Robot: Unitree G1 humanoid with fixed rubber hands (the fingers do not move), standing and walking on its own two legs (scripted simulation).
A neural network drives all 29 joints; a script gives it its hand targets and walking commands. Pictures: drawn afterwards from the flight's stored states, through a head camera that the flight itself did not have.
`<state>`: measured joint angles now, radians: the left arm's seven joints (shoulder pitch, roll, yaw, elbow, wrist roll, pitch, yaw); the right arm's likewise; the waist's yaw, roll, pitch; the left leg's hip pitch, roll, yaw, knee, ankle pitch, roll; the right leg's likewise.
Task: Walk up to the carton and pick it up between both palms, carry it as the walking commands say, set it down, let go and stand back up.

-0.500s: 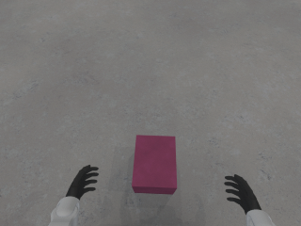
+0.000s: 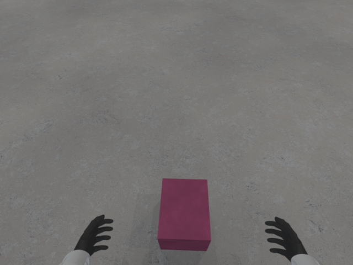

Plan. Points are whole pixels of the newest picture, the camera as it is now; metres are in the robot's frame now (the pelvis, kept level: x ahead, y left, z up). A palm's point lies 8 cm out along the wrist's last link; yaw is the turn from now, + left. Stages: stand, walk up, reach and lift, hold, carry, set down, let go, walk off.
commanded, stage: stand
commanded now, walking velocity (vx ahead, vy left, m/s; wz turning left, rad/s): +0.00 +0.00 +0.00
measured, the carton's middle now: (184, 214) +0.46 +0.00 -0.67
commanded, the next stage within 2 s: none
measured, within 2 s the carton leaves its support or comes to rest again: neither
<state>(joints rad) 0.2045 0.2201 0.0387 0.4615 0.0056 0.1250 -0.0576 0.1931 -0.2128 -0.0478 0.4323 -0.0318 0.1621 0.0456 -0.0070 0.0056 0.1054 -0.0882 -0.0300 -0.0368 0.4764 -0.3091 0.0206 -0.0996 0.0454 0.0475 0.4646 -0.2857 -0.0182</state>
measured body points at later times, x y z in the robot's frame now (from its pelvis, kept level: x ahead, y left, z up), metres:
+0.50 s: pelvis +0.01 -0.01 +0.01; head +0.01 -0.01 +0.46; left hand +0.11 +0.29 -0.11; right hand +0.13 -0.30 -0.10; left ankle -0.03 +0.11 -0.74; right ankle -0.02 -0.11 -0.74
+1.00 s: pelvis +0.01 -0.01 +0.01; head +0.00 -0.02 +0.46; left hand +0.11 +0.29 -0.11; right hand +0.12 -0.32 -0.11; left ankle -0.03 +0.11 -0.74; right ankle -0.02 -0.11 -0.74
